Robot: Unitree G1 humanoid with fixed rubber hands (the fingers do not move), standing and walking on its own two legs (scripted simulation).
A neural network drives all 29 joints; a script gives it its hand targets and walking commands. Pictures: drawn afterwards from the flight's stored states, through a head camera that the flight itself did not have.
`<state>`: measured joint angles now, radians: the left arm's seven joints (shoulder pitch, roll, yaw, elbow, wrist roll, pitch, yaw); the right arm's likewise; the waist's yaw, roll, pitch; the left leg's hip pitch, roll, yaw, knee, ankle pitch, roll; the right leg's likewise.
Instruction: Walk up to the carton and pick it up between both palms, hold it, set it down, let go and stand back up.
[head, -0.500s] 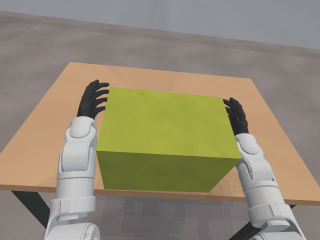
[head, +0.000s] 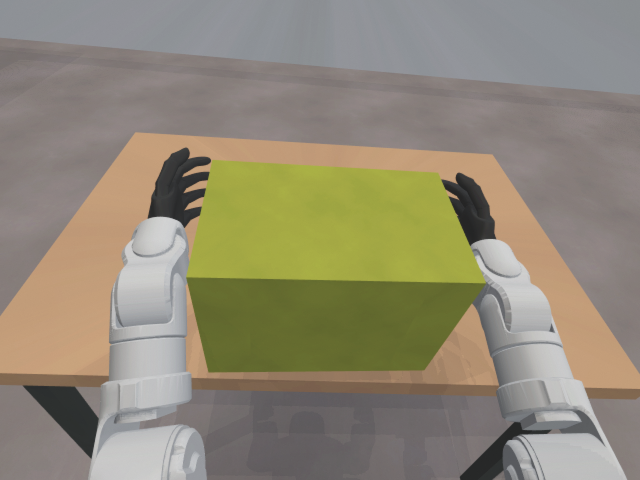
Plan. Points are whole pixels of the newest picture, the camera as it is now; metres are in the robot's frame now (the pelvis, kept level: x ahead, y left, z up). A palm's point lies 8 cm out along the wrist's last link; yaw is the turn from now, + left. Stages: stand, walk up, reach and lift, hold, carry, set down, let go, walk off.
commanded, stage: reach and lift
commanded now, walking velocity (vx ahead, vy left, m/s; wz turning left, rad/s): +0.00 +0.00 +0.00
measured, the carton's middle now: (324, 271) +0.33 -0.01 +0.13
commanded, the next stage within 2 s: hold in 0.72 s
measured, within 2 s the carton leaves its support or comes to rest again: neither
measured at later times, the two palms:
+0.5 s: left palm (164, 203) +0.36 +0.17 +0.21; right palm (476, 226) +0.35 -0.19 +0.19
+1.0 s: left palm (145, 199) +0.35 +0.18 +0.22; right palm (471, 210) +0.35 -0.18 +0.21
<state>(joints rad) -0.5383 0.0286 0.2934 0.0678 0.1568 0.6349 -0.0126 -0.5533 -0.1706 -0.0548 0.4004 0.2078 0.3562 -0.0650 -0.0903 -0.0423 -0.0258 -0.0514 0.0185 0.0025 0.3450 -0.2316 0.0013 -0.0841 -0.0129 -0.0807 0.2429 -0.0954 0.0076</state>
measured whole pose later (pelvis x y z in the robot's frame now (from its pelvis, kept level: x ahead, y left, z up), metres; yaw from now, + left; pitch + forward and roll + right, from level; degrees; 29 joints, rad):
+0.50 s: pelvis -0.01 +0.00 +0.00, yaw +0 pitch -4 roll -1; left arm -0.62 0.06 0.33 0.14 0.16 0.66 -0.05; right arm -0.63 -0.16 -0.07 0.44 0.21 0.40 -0.09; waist -0.08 -0.03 -0.05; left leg -0.06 0.02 0.00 0.34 -0.22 0.00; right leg -0.10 -0.01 -0.08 0.25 -0.09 0.00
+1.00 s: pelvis -0.01 +0.00 +0.00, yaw +0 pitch -4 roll -1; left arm -0.62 0.06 0.34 0.07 0.17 0.75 -0.04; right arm -0.67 -0.18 -0.05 0.44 0.26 0.46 -0.10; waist -0.07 -0.04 -0.06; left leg -0.05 0.02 -0.01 0.34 -0.22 0.00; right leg -0.08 -0.01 -0.09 0.24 -0.09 0.00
